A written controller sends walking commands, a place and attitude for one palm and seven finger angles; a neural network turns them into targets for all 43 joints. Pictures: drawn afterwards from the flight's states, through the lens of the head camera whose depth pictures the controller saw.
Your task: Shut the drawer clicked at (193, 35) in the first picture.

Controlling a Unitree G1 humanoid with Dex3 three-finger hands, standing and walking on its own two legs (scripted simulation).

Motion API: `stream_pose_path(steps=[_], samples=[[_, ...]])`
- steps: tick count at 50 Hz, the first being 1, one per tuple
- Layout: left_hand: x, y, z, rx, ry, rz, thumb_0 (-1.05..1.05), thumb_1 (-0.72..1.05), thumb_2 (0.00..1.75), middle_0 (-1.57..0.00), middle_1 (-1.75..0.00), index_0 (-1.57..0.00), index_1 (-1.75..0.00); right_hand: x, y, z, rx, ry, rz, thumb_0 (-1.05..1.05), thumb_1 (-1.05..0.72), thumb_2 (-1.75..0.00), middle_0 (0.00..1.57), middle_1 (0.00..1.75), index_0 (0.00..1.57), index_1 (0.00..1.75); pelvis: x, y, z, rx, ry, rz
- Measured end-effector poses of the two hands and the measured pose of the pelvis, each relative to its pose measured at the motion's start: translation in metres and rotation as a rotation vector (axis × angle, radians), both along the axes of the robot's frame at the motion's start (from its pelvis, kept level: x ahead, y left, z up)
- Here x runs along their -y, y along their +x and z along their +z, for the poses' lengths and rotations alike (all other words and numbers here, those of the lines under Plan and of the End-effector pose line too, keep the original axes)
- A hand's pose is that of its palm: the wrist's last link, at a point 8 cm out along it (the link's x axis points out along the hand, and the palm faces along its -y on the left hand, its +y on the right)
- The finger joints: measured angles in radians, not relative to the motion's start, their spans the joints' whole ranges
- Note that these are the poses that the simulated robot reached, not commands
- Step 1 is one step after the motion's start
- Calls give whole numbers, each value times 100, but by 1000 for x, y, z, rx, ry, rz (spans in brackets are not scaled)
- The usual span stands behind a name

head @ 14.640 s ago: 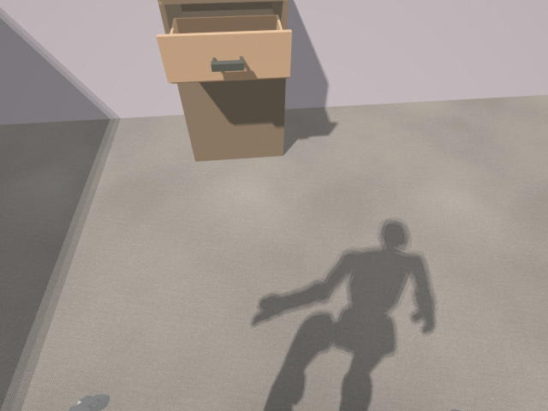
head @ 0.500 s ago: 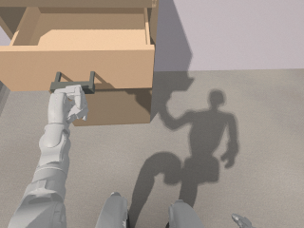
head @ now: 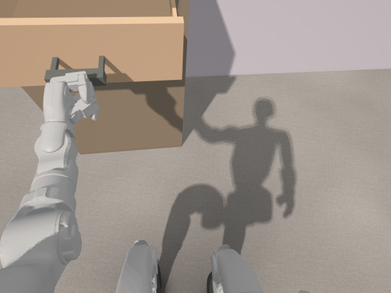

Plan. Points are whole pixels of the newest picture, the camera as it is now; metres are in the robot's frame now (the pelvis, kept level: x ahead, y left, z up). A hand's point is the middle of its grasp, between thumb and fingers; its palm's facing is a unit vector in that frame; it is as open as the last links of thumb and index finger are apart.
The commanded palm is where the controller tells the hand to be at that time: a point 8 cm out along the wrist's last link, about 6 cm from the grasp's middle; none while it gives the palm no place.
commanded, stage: push the drawer shut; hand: left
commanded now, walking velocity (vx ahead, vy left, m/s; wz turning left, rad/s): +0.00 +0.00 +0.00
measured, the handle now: (77, 69) +0.56 +0.22 +0.05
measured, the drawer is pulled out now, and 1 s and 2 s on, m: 0.11 0.00 0.00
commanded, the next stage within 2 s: pull the fist back off the drawer in 1.36 s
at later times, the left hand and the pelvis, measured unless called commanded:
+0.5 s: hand (97, 77) +0.55 +0.18 +0.05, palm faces +0.06 -1.00 -0.04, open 3.2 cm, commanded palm +0.53 +0.22 +0.05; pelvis +0.00 +0.00 -0.01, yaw -1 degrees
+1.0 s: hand (97, 57) +0.60 +0.19 +0.05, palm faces +0.06 -1.00 -0.04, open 3.4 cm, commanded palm +0.60 +0.21 +0.05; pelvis +0.00 +0.00 -0.02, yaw -3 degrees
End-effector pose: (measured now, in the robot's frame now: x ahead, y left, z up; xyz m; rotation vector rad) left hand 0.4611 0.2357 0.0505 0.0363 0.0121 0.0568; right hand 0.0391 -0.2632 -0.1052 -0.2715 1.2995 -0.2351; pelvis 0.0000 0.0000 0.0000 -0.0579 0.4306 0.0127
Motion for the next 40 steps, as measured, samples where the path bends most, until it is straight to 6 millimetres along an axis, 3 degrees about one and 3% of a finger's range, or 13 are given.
stream_pose_path(steps=[13,40], samples=[[4,31,2,-9,3,8,3,86,90,-140,-160,-140,-160,-3,-28,-1,-93,10,-40,1,-90,-90,20,30,21,30,-1,2,-3,-31,-5,-10],[-1,92,4,-23,-3,7,5,85,89,-140,-160,-140,-160,-7,-62,0,-207,-12,-83,1,-90,-90,20,30,21,30,-2,4,-14,-102,-32,-20]])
